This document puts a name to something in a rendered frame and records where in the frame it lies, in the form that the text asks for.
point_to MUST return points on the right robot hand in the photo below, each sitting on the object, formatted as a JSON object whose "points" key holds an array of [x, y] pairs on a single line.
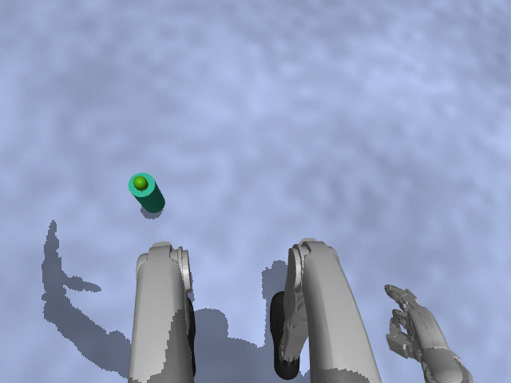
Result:
{"points": [[424, 331]]}

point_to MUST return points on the bottle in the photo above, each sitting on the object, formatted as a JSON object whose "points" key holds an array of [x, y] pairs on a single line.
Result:
{"points": [[144, 189]]}

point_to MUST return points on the right robot foot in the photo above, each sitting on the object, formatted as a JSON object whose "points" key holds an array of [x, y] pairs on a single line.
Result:
{"points": [[284, 369]]}

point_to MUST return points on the right robot arm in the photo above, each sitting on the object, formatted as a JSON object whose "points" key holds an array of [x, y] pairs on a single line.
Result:
{"points": [[444, 366]]}

